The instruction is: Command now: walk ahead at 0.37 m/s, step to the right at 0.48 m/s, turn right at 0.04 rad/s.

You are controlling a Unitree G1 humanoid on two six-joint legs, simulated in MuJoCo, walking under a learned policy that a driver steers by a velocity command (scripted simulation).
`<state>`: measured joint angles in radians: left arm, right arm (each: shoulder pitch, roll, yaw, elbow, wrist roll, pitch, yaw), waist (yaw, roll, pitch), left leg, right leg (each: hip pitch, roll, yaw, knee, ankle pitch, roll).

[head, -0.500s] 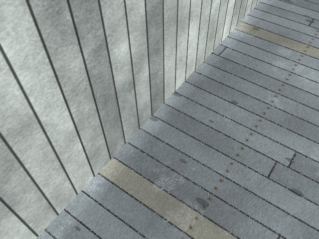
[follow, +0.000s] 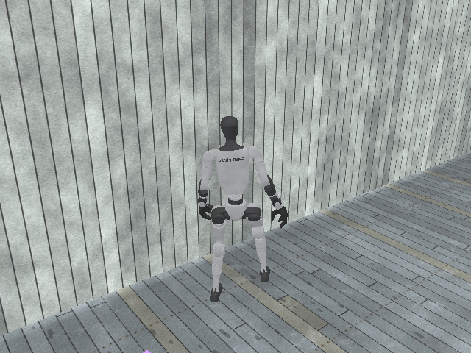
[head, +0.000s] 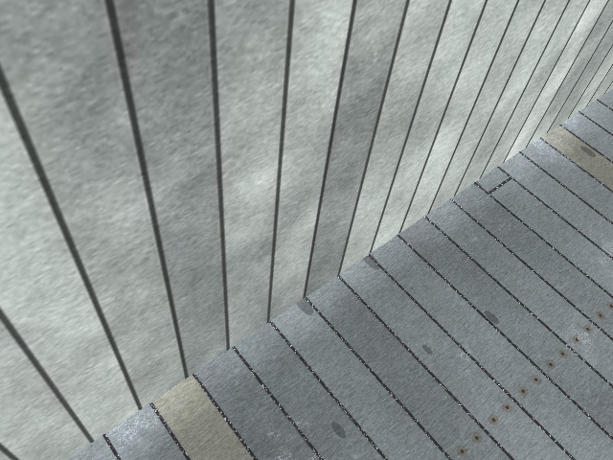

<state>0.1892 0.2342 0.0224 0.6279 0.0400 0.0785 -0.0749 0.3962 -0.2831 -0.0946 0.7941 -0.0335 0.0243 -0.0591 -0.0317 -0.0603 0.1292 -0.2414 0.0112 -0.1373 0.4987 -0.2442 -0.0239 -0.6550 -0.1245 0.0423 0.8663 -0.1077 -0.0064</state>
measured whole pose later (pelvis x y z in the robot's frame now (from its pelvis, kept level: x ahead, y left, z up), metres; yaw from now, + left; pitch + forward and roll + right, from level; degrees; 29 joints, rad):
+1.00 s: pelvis +0.29 -0.33 -0.01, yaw -51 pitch +2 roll +2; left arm 0.23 0.43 0.08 0.76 -0.01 0.04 -0.02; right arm 0.14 -0.38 -0.05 0.74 -0.03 0.00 -0.06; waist -0.01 0.03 0.08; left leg -0.30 0.04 -0.05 0.52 -0.26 -0.06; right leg -0.43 0.05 0.17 0.96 -0.53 0.04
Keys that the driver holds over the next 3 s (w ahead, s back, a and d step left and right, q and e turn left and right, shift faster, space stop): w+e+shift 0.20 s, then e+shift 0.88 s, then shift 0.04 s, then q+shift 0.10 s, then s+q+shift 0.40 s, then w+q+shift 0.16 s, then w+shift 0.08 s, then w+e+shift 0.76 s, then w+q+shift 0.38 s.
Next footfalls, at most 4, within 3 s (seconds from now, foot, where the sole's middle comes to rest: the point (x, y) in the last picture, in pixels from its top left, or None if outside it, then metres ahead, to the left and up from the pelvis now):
0.16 right None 0.25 -0.26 -0.78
0.88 left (400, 438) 0.46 -0.25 -0.78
1.06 right None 0.21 -0.46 -0.78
1.38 left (477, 445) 0.44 -0.42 -0.78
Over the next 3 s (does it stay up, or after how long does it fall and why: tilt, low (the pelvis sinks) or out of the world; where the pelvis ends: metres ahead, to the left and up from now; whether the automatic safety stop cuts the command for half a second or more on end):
stays up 0.74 -0.88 -0.03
